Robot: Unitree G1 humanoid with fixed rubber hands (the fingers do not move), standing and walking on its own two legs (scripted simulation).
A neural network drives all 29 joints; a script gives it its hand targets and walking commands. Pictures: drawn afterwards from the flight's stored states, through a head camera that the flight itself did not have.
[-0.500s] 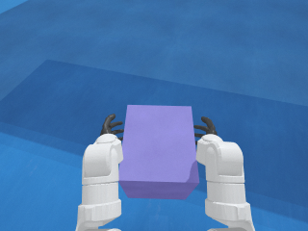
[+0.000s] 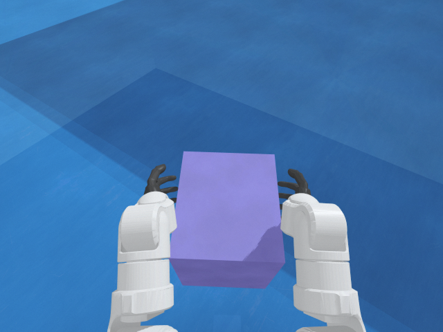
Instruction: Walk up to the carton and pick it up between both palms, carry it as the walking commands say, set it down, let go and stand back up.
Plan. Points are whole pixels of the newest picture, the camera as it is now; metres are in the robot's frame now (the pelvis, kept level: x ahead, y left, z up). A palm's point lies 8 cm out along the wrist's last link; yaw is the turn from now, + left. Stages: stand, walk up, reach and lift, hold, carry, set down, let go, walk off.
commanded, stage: carry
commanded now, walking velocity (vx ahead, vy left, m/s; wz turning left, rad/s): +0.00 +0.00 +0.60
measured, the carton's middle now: (226, 223) +0.34 +0.00 +0.00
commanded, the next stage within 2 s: none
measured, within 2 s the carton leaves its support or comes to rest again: neither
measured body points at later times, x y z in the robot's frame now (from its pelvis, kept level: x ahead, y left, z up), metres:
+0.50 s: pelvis -0.03 +0.00 +0.00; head +0.00 +0.00 +0.45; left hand +0.26 +0.23 +0.08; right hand +0.32 -0.02 +0.07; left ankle -0.03 +0.11 -0.71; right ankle -0.02 -0.12 -0.68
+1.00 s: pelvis -0.08 -0.01 +0.00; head -0.04 +0.00 +0.45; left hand +0.13 +0.29 +0.08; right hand +0.27 +0.08 +0.07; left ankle -0.10 +0.10 -0.71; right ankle -0.02 -0.11 -0.69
